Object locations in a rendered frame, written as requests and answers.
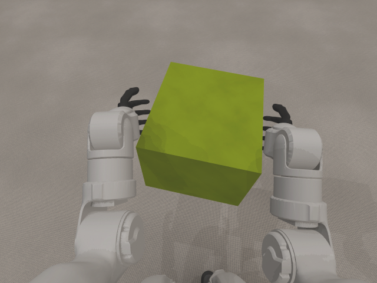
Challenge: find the left robot forearm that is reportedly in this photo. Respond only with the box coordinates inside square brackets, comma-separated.
[74, 107, 140, 249]

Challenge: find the robot left upper arm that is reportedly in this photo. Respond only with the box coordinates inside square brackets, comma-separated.
[29, 210, 145, 283]

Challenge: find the robot right upper arm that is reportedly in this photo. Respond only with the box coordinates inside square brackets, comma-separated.
[262, 229, 368, 283]

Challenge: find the right robot forearm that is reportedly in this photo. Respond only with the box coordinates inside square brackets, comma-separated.
[263, 123, 336, 262]

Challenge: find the carton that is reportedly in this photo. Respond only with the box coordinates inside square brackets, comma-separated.
[136, 62, 264, 206]

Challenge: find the right robot hand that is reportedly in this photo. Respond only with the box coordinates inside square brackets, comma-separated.
[262, 104, 292, 150]

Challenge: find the robot right foot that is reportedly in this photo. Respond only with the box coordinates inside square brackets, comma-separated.
[201, 271, 213, 283]

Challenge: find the left robot hand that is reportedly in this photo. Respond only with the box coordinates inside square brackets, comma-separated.
[118, 87, 151, 135]

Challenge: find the robot right shin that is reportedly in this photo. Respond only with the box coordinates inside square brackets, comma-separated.
[210, 269, 225, 279]

